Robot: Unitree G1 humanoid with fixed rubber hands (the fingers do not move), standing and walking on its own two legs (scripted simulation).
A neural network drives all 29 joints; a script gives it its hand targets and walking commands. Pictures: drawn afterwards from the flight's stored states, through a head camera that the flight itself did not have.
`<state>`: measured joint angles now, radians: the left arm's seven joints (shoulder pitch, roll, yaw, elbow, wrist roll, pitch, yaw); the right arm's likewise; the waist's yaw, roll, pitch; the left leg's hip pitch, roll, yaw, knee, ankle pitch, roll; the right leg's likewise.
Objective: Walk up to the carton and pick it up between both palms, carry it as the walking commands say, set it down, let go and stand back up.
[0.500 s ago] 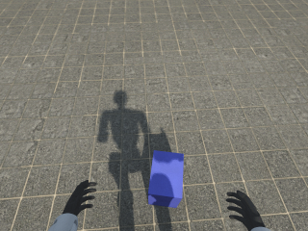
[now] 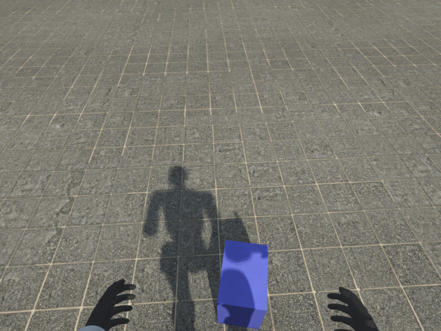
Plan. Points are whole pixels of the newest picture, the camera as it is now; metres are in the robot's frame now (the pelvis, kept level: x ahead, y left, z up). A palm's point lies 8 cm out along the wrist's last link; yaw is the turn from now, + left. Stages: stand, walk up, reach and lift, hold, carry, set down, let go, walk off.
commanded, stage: let go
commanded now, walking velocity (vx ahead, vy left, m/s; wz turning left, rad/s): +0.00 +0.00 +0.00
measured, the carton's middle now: (242, 285) +0.44 -0.06 -0.64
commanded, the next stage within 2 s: stand in 0.02 s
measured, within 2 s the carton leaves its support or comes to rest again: neither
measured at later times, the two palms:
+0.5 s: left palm out of the picture +0.14 +0.28 -0.08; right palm out of the picture +0.16 -0.29 -0.09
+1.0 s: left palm out of the picture +0.11 +0.29 -0.09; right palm out of the picture +0.14 -0.30 -0.09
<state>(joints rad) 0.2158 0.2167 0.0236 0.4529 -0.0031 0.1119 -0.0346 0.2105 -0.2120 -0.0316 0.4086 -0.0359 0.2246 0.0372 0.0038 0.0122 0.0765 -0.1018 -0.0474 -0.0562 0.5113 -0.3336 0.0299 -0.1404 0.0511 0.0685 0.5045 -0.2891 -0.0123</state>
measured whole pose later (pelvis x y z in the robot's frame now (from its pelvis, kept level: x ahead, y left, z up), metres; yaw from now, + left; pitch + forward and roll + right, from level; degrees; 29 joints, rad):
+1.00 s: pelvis +0.01 -0.01 +0.01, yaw +2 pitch -2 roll +0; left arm 0.15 0.34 0.04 0.90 0.03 0.00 0.02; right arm 0.17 -0.36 -0.01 0.85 -0.03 -0.01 -0.03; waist 0.01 0.02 0.01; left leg -0.10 -0.03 -0.08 0.42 -0.29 0.01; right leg -0.13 0.05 0.03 0.41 -0.25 -0.03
